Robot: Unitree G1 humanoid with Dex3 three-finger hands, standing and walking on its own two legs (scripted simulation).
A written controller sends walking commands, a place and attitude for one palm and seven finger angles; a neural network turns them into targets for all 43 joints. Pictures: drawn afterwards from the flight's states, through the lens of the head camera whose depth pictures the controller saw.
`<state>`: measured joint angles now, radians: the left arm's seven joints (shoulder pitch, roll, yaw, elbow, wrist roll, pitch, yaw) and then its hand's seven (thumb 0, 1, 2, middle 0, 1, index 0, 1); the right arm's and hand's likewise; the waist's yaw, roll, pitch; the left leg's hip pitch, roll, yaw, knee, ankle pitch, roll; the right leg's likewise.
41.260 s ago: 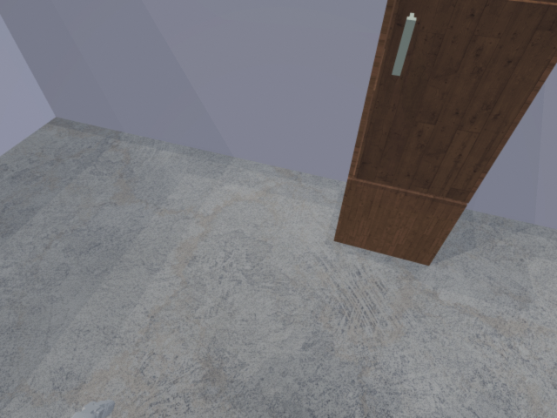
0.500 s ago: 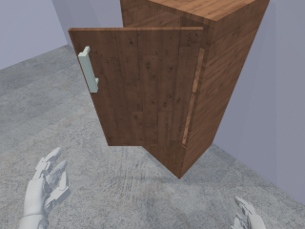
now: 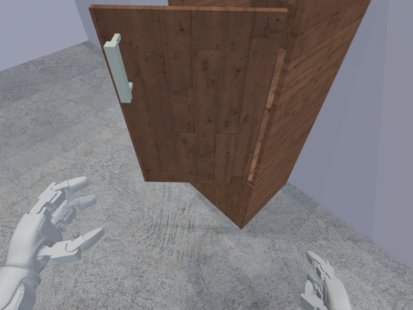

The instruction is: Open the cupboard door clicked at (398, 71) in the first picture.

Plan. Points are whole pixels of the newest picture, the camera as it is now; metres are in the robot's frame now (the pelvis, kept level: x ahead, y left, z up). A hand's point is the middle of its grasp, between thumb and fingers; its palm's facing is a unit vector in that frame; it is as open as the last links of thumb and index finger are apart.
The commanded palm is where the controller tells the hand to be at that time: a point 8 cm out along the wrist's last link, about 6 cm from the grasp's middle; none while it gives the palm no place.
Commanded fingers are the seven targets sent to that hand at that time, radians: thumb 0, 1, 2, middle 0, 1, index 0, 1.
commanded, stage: raise the hand with hooked fingers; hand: left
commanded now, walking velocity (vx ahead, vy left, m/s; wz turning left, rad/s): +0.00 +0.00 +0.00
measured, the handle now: (121, 69) +0.55 +0.22 +0.18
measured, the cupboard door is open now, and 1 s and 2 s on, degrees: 44 44 44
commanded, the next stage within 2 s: move the hooked fingers beside the handle in 1.38 s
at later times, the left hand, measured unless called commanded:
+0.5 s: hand (31, 189) +0.26 +0.29 +0.15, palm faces +0.11 -0.99 -0.05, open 13.3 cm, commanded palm +0.23 +0.33 +0.15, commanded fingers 0.00 -0.50 0.30 -0.30 -1.20 -0.30 -1.20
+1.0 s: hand (21, 140) +0.31 +0.29 +0.21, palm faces +0.10 -0.99 -0.06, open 14.0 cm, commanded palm +0.27 +0.33 +0.20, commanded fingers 0.00 -0.50 0.30 -0.30 -1.20 -0.30 -1.20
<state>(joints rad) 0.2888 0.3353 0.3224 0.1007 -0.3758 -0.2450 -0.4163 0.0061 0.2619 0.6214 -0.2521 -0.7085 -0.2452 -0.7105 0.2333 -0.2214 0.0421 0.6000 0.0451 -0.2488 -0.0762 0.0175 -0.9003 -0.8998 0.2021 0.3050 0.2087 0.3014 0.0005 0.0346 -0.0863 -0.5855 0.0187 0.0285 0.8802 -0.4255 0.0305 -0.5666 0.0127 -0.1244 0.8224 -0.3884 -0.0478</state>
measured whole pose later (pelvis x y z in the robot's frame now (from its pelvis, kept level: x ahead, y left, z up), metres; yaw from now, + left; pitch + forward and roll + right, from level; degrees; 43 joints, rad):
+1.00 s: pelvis +0.01 +0.01 +0.04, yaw +0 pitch -2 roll -1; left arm -0.18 0.47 0.44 0.27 -0.32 0.11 -0.41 -0.01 -0.50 0.30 -0.31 -1.20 -0.30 -1.20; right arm 0.24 -0.27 0.09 0.63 0.08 -0.22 -0.11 0.02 -0.90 -0.90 0.20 0.30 0.21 0.30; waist 0.04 0.06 -0.02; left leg -0.20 -0.02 0.04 0.48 -0.26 0.05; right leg -0.19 0.00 -0.10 0.45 -0.23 -0.03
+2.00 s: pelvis +0.02 +0.00 +0.04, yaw -1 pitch +1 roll +0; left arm -0.36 0.48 0.44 0.53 -0.27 0.03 -0.38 -0.01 -0.50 0.30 -0.31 -1.20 -0.30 -1.20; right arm 0.29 -0.28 0.06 0.63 0.08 -0.18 -0.11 0.02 -0.90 -0.90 0.20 0.30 0.21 0.30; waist -0.01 0.04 -0.04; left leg -0.25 0.00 0.06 0.51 -0.28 0.03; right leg -0.26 0.02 -0.08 0.48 -0.25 -0.04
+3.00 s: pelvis +0.03 +0.02 +0.03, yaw -2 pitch +9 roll -2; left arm -0.83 0.61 0.43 1.10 -0.16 -0.17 -0.38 -0.02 -0.50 0.30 -0.30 -1.20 -0.30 -1.20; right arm 0.40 -0.30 0.05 0.69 0.05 -0.05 -0.09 0.01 -0.90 -0.90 0.20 0.30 0.21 0.30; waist -0.10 0.02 -0.05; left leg -0.42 -0.01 0.07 0.58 -0.31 0.06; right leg -0.42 0.01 -0.07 0.52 -0.26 -0.01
